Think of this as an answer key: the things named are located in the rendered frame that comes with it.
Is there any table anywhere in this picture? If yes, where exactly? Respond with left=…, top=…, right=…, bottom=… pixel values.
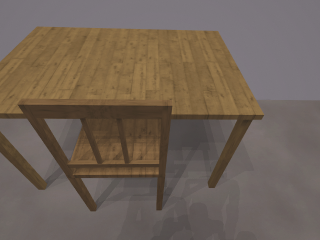
left=0, top=26, right=264, bottom=190

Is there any chair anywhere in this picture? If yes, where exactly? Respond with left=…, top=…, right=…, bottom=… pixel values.
left=18, top=98, right=173, bottom=212

